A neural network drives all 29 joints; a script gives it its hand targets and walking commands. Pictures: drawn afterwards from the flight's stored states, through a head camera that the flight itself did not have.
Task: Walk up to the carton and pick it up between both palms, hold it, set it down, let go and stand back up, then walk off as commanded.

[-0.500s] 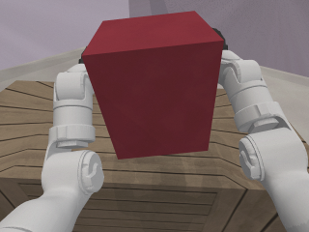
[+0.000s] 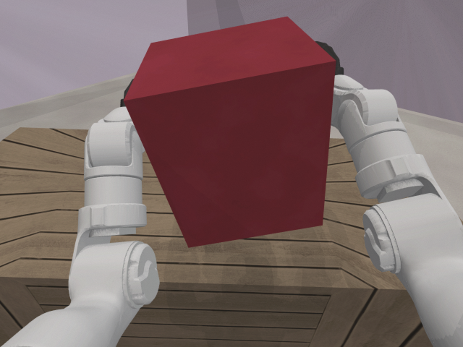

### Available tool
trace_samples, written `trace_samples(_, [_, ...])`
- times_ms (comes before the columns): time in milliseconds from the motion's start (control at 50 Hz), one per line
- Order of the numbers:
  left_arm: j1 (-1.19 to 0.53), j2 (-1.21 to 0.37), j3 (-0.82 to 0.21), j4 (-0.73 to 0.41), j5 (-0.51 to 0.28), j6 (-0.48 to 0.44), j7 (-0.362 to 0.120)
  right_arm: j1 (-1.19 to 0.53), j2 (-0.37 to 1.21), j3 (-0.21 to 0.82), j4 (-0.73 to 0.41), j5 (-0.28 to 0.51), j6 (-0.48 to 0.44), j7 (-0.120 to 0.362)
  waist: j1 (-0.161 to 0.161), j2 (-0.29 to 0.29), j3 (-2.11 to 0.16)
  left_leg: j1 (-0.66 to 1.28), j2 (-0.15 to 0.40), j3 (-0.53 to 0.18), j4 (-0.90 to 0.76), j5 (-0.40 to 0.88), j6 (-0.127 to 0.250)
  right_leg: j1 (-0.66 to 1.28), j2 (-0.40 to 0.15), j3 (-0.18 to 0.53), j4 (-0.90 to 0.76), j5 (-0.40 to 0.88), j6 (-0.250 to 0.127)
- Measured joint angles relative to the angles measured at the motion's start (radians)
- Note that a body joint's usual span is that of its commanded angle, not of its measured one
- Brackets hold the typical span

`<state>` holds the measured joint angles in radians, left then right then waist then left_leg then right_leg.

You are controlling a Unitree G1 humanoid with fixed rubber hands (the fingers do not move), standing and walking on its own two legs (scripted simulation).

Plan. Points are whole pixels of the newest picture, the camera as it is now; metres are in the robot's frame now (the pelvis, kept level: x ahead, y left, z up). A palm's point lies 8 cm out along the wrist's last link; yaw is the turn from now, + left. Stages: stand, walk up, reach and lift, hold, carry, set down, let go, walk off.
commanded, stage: hold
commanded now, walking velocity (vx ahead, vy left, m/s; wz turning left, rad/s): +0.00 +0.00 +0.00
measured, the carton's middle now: (236, 134) +0.34 -0.01 +0.27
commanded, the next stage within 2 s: none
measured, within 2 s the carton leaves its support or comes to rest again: neither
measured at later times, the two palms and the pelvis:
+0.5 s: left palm (140, 116) +0.37 +0.13 +0.29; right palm (339, 91) +0.37 -0.17 +0.33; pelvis -0.01 -0.01 +0.00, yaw +0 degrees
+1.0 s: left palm (130, 115) +0.37 +0.15 +0.29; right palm (326, 84) +0.38 -0.15 +0.33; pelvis -0.01 -0.01 +0.00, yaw +1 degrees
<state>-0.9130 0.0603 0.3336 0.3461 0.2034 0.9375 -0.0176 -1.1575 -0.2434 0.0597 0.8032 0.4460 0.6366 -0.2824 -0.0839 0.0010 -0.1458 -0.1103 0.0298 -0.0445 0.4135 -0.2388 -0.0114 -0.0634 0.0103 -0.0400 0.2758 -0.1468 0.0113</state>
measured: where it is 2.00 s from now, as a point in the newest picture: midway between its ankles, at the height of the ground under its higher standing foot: outside the picture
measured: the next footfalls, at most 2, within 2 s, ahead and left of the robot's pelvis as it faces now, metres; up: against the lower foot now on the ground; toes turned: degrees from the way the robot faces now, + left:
none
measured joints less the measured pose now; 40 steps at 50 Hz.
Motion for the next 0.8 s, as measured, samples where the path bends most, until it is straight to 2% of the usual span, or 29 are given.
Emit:
trace_samples(200, [-0.011,0.002,-0.002,-0.016,0.001,0.014,0.014,0.006,0.003,-0.006,-0.005,-0.006,-0.009,0.01,0.011,-0.004,0.006,-0.006,0.003,0.0,-0.001,0.003,-0.005,-0.01,0.005,0.008,0.005,0.001,-0.004])
trace_samples(360, [-0.021,0.004,0.009,0.004,-0.004,0.008,0.014,0.007,0.006,-0.006,-0.007,-0.021,0.001,0.006,0.006,-0.002,0.009,-0.002,0.006,-0.008,-0.017,0.017,-0.013,-0.009,0.01,0.005,0.0,0.007,-0.012])
trace_samples(640, [-0.068,0.013,0.048,0.083,-0.007,-0.014,0.004,-0.023,0.01,-0.011,0.037,-0.034,0.002,0.002,0.008,0.01,-0.018,-0.012,0.005,-0.012,-0.031,0.032,-0.018,-0.033,0.012,0.011,0.016,0.005,-0.018])
trace_samples(800, [-0.099,0.03,0.059,0.153,-0.005,-0.028,-0.01,-0.036,0.018,-0.016,0.069,-0.048,0.008,-0.003,0.023,0.004,-0.025,-0.019,-0.001,-0.011,-0.043,0.041,-0.015,-0.044,0.008,0.016,0.012,0.01,-0.015])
